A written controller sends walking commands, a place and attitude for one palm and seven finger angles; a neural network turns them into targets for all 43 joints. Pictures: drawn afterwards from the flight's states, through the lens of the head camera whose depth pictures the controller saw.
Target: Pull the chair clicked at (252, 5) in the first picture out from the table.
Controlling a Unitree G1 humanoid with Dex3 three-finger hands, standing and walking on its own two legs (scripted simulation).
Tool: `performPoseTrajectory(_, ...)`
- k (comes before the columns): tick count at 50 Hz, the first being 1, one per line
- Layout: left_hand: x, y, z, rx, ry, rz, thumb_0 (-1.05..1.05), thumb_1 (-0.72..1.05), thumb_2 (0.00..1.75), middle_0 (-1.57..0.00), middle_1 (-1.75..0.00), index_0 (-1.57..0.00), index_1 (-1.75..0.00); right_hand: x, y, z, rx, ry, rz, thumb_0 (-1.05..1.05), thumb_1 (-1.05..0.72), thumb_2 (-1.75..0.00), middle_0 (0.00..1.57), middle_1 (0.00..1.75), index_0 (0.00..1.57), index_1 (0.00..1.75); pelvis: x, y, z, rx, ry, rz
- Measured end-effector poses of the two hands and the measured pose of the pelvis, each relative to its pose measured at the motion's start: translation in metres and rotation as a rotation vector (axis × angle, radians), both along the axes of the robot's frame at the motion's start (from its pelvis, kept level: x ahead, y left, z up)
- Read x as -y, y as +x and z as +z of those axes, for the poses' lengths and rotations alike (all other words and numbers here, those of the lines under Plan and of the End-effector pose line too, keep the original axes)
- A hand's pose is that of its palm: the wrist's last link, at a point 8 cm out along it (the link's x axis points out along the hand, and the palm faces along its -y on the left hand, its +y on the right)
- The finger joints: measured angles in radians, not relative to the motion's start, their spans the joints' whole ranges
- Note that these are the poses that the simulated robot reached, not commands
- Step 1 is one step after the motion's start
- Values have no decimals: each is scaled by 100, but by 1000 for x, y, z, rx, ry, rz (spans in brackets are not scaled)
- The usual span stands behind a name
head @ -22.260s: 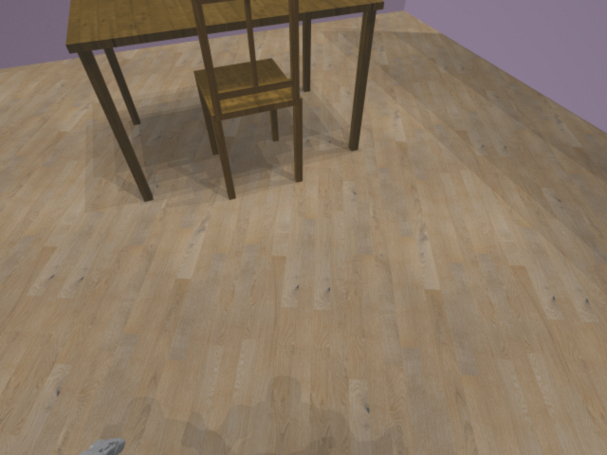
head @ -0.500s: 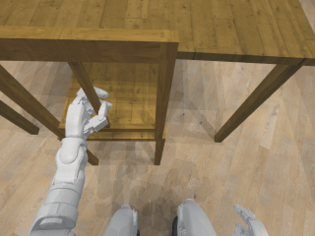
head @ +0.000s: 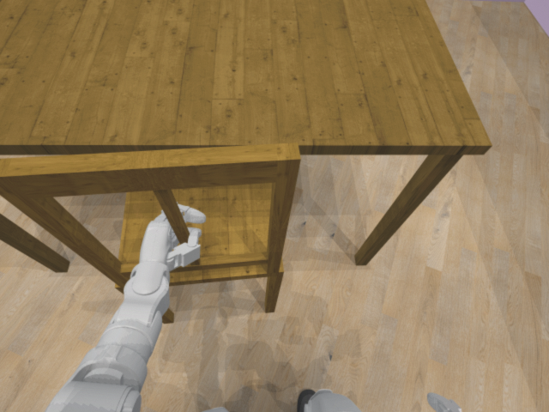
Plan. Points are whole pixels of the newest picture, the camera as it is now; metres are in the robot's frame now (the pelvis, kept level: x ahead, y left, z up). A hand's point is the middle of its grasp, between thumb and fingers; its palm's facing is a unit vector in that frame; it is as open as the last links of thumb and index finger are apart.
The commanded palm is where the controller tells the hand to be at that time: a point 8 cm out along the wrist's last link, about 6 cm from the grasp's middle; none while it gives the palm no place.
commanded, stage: step backward, pulling the chair out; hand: left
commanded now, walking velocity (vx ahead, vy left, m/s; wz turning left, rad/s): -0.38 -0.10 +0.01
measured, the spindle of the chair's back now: (181, 231) +0.39 +0.15 -0.07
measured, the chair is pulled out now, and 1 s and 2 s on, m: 0.04 0.23 0.48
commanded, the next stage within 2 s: none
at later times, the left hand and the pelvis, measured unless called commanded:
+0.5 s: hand (210, 297) +0.28 +0.10 -0.07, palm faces -0.04 -0.99 -0.14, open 4.9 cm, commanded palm +0.27 +0.15 -0.06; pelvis -0.07 -0.01 +0.00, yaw +0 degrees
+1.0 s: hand (222, 371) +0.18 +0.07 -0.06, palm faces -0.04 -0.99 -0.16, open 4.9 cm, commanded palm +0.16 +0.12 -0.06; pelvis -0.17 -0.02 +0.00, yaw +2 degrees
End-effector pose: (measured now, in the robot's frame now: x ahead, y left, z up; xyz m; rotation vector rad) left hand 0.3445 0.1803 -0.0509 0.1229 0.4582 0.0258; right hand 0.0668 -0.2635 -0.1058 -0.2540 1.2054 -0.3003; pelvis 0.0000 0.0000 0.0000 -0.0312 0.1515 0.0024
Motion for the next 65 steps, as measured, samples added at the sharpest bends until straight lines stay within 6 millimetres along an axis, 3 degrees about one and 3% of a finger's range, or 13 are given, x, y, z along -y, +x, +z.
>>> performPoseTrajectory(8, 10, -16, 1, -4, 18, 18, 3, 77, 80, -29, -110, -50, -145, -11, -13, -16, 6, 89, -19, 0, -91, -90, 20, 30, 20, 29, 11, -10, 0, 24, 11, -26)
performPoseTrajectory(14, 21, -32, 1, -6, 29, 31, 2, 76, 80, -30, -109, -50, -145, -1, -21, -22, 29, 88, -18, 0, -90, -90, 21, 30, 21, 30, 20, -27, -3, 22, 18, -12)
performPoseTrajectory(23, 31, -69, 3, -28, 20, -25, 2, 77, 79, -26, -112, -50, -145, 19, -33, -3, 88, -31, -9, 0, -91, -90, 21, 30, 20, 29, 8, -61, -2, 59, 40, -4)
performPoseTrajectory(31, 35, -107, 4, -40, 23, -1, 2, 76, 80, -26, -111, -50, -145, 3, -47, -10, 135, 54, 65, 0, -91, -90, 20, 30, 20, 29, 18, -85, -2, 91, 33, -26)
performPoseTrajectory(36, 41, -126, 4, -43, 43, 38, 2, 74, 81, -29, -109, -50, -145, 0, -70, -27, 136, 141, 64, 0, -90, -90, 21, 30, 20, 29, 35, -110, -3, 104, 13, -38)
performPoseTrajectory(40, 48, -142, 5, -50, 45, 52, 2, 74, 81, -29, -107, -50, -145, 14, -99, -30, 119, 135, 14, 0, -90, -90, 21, 30, 21, 30, 42, -127, -2, 95, 25, -41)
performPoseTrajectory(46, 56, -166, 7, -77, 36, 30, 2, 75, 79, -27, -106, -50, -145, 40, -138, -23, 66, 39, 13, 0, -91, -90, 21, 30, 20, 29, 33, -153, 3, 78, 62, -1)
performPoseTrajectory(50, 56, -181, 7, -70, 33, -24, 2, 75, 78, -24, -108, -50, -145, 45, -158, -17, 56, -39, 18, 0, -91, -90, 20, 30, 20, 29, 17, -174, -1, 75, 49, 30)
performPoseTrajectory(56, 51, -211, 6, -56, 35, -103, 1, 76, 78, -21, -111, -50, -145, 19, -180, -3, 113, -25, 3, 0, -91, -90, 20, 30, 20, 29, 4, -209, 0, 102, 64, -26)
performPoseTrajectory(61, 49, -243, 5, -42, 50, -100, 1, 75, 80, -23, -112, -50, -145, -11, -199, -16, 147, 90, 16, 0, -91, -90, 20, 30, 20, 29, 9, -227, -3, 115, 38, -51)
performPoseTrajectory(65, 49, -264, 6, -41, 56, -86, 1, 73, 81, -26, -112, -50, -145, -23, -219, -27, 148, 138, 2, 0, -90, -90, 21, 30, 20, 29, 10, -248, -5, 120, 29, -40)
